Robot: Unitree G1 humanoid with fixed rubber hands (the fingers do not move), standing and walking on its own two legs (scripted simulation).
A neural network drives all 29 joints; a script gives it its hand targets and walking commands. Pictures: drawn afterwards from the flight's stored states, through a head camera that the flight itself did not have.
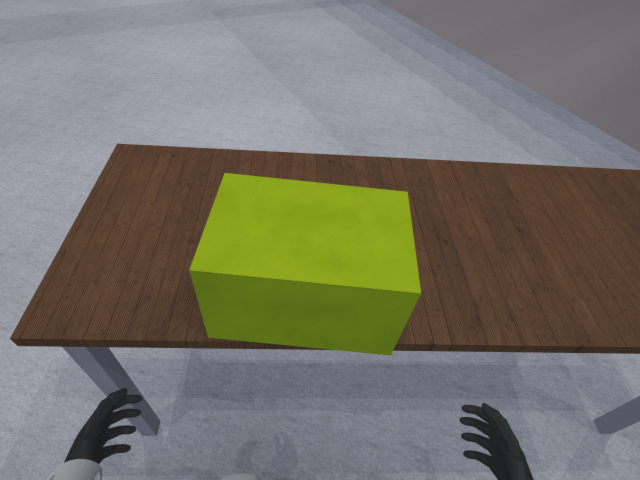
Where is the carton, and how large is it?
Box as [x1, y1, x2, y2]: [189, 173, 420, 354]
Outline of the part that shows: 224,173 189,269 208,337 390,354 420,294 407,192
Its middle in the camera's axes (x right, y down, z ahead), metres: -0.02 +0.05 +0.62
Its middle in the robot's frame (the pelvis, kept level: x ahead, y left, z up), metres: +0.43 +0.02 -0.02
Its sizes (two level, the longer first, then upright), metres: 0.296 0.196 0.180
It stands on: a table, 0.64 m high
